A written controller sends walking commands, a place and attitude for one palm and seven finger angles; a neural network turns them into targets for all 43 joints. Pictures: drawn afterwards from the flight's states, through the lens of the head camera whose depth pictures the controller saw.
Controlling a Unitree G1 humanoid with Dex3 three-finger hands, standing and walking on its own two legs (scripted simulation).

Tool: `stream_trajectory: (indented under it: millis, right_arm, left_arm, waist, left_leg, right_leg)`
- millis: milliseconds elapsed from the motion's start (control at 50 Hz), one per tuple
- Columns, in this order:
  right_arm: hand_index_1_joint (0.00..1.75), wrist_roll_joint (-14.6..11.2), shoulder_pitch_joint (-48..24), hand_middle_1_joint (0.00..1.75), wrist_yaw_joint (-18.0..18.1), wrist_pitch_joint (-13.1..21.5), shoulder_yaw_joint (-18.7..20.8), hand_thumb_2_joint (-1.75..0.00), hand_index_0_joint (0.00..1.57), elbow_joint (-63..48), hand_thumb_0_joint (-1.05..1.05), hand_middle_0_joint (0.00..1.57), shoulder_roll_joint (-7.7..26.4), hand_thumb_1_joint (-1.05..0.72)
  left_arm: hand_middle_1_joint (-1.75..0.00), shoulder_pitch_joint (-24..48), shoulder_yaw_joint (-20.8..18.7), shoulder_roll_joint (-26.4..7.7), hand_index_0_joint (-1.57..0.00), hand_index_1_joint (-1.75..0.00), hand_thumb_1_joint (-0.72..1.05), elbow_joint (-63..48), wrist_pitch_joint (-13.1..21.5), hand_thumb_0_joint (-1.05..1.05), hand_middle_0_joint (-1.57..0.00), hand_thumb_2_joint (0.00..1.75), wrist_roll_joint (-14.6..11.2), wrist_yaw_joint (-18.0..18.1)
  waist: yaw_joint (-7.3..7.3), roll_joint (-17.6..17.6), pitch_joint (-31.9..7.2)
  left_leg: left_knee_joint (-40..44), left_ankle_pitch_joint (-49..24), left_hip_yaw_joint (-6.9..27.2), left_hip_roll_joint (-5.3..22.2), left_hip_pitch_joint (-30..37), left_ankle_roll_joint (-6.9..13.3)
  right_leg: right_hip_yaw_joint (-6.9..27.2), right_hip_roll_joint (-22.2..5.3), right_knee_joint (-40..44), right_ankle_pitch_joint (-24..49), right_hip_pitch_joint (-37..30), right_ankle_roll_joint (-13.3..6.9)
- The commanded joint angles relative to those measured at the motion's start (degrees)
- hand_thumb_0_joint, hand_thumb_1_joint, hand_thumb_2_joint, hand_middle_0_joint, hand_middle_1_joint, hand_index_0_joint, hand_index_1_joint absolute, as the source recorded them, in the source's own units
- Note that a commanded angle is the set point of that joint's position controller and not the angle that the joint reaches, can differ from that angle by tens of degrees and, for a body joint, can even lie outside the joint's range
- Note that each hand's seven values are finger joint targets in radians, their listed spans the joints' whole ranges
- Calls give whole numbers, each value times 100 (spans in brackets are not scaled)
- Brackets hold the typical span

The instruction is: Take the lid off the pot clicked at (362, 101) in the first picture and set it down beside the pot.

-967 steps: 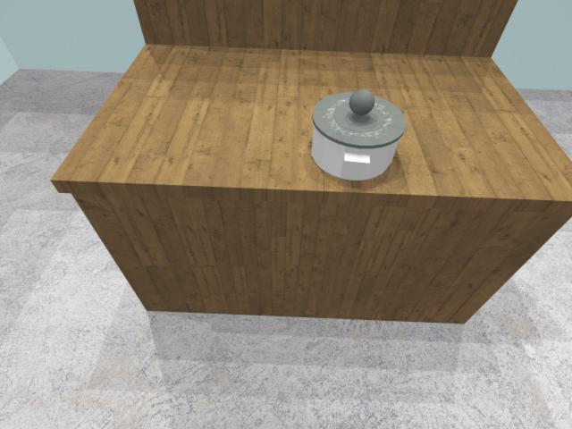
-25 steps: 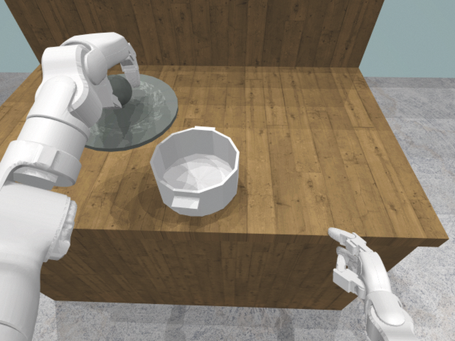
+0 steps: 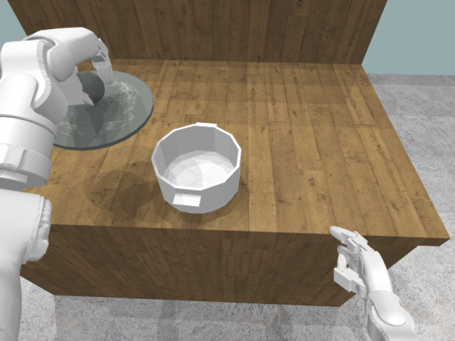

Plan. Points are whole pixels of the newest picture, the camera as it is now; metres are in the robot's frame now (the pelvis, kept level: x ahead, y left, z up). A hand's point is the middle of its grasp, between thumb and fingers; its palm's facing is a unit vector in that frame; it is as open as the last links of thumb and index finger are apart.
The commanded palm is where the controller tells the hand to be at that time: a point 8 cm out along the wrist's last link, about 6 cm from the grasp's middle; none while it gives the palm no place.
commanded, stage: move the lid sideways beside the pot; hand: left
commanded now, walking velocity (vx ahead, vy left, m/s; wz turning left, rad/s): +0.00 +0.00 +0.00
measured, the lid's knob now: (87, 87) +0.48 +0.25 +0.20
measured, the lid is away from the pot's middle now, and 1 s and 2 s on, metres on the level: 0.17 0.23 0.23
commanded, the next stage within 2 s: lower the lid onto the table in 0.86 s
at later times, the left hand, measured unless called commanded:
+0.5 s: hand (37, 96) +0.43 +0.31 +0.22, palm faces -0.30 -0.05 -0.95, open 8.2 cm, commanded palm +0.47 +0.31 +0.30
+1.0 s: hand (45, 92) +0.45 +0.30 +0.21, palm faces -0.30 -0.05 -0.95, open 8.2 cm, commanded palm +0.48 +0.30 +0.30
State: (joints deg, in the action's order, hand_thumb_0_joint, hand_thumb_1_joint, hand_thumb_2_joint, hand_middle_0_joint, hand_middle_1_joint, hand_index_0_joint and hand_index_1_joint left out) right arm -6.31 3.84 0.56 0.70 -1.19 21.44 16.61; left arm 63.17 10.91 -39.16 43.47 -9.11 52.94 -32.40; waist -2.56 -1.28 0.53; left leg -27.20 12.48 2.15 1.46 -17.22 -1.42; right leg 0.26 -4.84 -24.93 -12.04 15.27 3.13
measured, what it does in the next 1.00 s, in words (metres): stands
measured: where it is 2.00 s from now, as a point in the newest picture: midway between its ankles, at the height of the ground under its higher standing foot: outside the picture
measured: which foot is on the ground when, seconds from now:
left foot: down 0.00-1.00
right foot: down 0.00-1.00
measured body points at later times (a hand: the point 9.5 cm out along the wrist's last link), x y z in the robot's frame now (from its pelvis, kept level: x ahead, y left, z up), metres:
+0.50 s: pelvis +0.00 +0.00 +0.00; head +0.03 +0.00 +0.45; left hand +0.44 +0.30 +0.27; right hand +0.24 -0.24 -0.02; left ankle +0.02 +0.14 -0.74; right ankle +0.01 -0.17 -0.74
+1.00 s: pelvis +0.00 +0.01 +0.00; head +0.04 +0.01 +0.45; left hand +0.46 +0.30 +0.27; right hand +0.24 -0.24 -0.02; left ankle +0.02 +0.14 -0.74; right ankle +0.01 -0.17 -0.74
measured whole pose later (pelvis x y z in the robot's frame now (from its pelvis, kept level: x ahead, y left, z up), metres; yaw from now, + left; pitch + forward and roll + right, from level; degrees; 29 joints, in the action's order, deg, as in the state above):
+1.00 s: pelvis +0.00 +0.01 +0.00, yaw +0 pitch +3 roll -1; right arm -6.7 4.4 2.4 2.6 -1.6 21.5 17.5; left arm 63.6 9.0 -45.9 47.0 -1.5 52.1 -34.2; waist -2.4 -0.3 1.9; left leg -28.3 13.1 2.5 1.6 -18.2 -0.9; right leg -0.2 -4.7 -23.2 -11.3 14.8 3.0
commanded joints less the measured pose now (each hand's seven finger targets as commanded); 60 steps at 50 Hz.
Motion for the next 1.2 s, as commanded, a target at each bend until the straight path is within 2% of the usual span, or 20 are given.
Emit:
stream_trajectory:
  millis: [0,40,80,100,160,240,280,320,440,480,540,600,640,700,740,780,900,1040,1100,1180]
  right_arm:
    - [30,90,363,30,101,-568,229,-90,20,387,0,20,827,-90]
    - [30,92,345,30,105,-589,250,-90,20,371,0,20,894,-90]
    - [30,83,377,30,130,-602,217,-90,20,444,0,20,855,-90]
    - [30,75,411,30,141,-600,214,-90,20,453,0,20,866,-90]
    - [30,95,444,30,166,-582,218,-90,20,440,0,20,865,-90]
    - [30,84,449,30,194,-578,217,-90,20,468,0,20,914,-90]
    - [30,75,492,30,211,-588,190,-90,20,489,0,20,921,-90]
    - [30,46,501,30,222,-603,189,-90,20,516,0,20,919,-90]
    - [30,71,550,30,263,-552,192,-90,20,523,0,20,934,-90]
    - [30,57,609,30,279,-545,176,-90,20,591,0,20,930,-90]
    - [30,63,582,30,297,-500,199,-90,20,575,0,20,950,-90]
    - [30,48,634,30,322,-497,173,-90,20,672,0,20,966,-90]
    - [30,76,580,30,337,-446,192,-90,20,616,0,20,962,-90]
    - [30,65,682,30,343,-453,172,-90,20,670,0,20,972,-90]
    - [30,78,682,30,333,-446,181,-90,20,637,0,20,973,-90]
    - [30,70,708,30,315,-463,175,-90,20,691,0,20,956,-90]
    - [30,73,716,30,298,-447,200,-90,20,641,0,20,942,-90]
    - [30,78,752,30,237,-450,229,-90,20,596,0,20,999,-90]
    - [30,70,746,30,195,-506,243,-90,20,604,0,20,963,-90]
    - [30,80,751,30,201,-521,222,-90,20,569,0,20,959,-90]
  left_arm:
    - [-101,3426,-690,-1603,-85,-100,52,-1115,14,0,-84,109,66,295]
    - [-101,3493,-872,-1944,-85,-100,52,-1327,85,0,-84,109,27,302]
    - [-101,3498,-721,-1771,-85,-100,52,-1069,125,0,-84,109,73,272]
    - [-101,3457,-756,-1833,-85,-100,52,-1029,153,0,-84,109,46,256]
    - [-101,3688,-852,-2079,-85,-100,52,-1416,313,0,-84,109,45,279]
    - [-101,3474,-978,-2263,-85,-100,52,-1362,423,0,-84,109,-57,227]
    - [-101,3341,-1199,-2499,-85,-100,52,-1091,481,0,-84,109,-16,208]
    - [-101,3243,-1060,-2379,-85,-100,52,-847,533,0,-84,109,-27,167]
    - [-101,3497,-975,-2459,-85,-100,52,-1257,750,0,-84,109,-95,189]
    - [-101,3277,-1043,-2422,-85,-100,52,-939,760,0,-84,109,-109,142]
    - [-101,3492,-828,-2273,-85,-100,52,-1291,803,0,-84,109,-222,122]
    - [-101,3423,-892,-2325,-85,-100,52,-1115,820,0,-84,109,-209,90]
    - [-101,3718,-848,-2345,-85,-100,52,-1570,871,0,-84,109,-228,130]
    - [-101,3411,-1156,-2585,-85,-100,52,-1159,843,0,-84,109,-213,122]
    - [-101,3427,-1150,-2653,-85,-100,52,-1135,855,0,-84,109,-181,160]
    - [-101,3430,-1057,-2484,-85,-100,52,-994,816,0,-84,109,-136,161]
    - [-101,3575,-903,-2299,-85,-100,52,-969,756,0,-84,109,-78,176]
    - [-101,3400,-1088,-2552,-85,-100,52,-691,677,0,-84,109,-18,163]
    - [-101,3380,-840,-2155,-85,-100,52,-676,649,0,-84,109,9,162]
    - [-101,3264,-1058,-2413,-85,-100,52,-603,728,0,-84,109,38,192]
  waist:
    - [-25,-664,-2007]
    - [-17,-604,-2072]
    - [-49,-704,-1830]
    - [-44,-594,-1854]
    - [-42,-947,-2144]
    - [-40,-990,-2024]
    - [5,-728,-1962]
    - [-28,-654,-1818]
    - [-75,-1224,-1971]
    - [-66,-938,-1831]
    - [-109,-1195,-1909]
    - [-97,-1044,-1803]
    - [-93,-1423,-1994]
    - [-46,-998,-1988]
    - [-55,-1156,-1945]
    - [-46,-973,-1799]
    - [-76,-1110,-2012]
    - [-69,-858,-1989]
    - [-88,-919,-1907]
    - [-82,-886,-1915]
  left_leg:
    - [207,-1308,-248,-345,1183,338]
    - [196,-1169,-264,-343,1164,351]
    - [210,-938,-285,-329,1110,352]
    - [237,-932,-303,-329,1106,369]
    - [220,-1140,-303,-336,1298,377]
    - [178,-1117,-314,-335,1225,379]
    - [188,-1066,-284,-330,1114,399]
    - [194,-1016,-323,-317,1038,392]
    - [173,-1077,-351,-309,1208,386]
    - [199,-1004,-317,-289,1161,400]
    - [206,-1041,-355,-296,1273,388]
    - [267,-944,-343,-271,1184,382]
    - [207,-1137,-337,-286,1340,368]
    - [243,-1118,-312,-293,1232,393]
    - [204,-1102,-323,-298,1168,372]
    - [233,-1018,-278,-261,1128,370]
    - [195,-1314,-263,-273,1298,370]
    - [101,-1417,-288,-315,1120,378]
    - [115,-1454,-283,-272,1209,369]
    - [84,-1339,-292,-297,1117,387]
  right_leg:
    - [-519,510,120,1305,-292,-529]
    - [-479,464,144,1267,-353,-534]
    - [-533,501,196,1041,-205,-513]
    - [-519,510,205,1031,-233,-502]
    - [-487,518,177,1148,-348,-510]
    - [-495,470,206,1212,-324,-513]
    - [-534,511,200,1210,-408,-494]
    - [-547,511,217,1165,-345,-475]
    - [-529,477,245,1121,-311,-500]
    - [-567,528,279,1081,-284,-471]
    - [-558,490,289,1087,-248,-479]
    - [-569,531,285,1048,-246,-461]
    - [-543,484,252,1145,-283,-495]
    - [-546,532,251,1215,-408,-466]
    - [-540,484,241,1204,-371,-487]
    - [-582,526,264,1122,-327,-469]
    - [-558,544,213,1199,-309,-483]
    - [-529,510,186,1463,-413,-481]
    - [-565,557,197,1340,-253,-467]
    - [-567,555,187,1337,-307,-476]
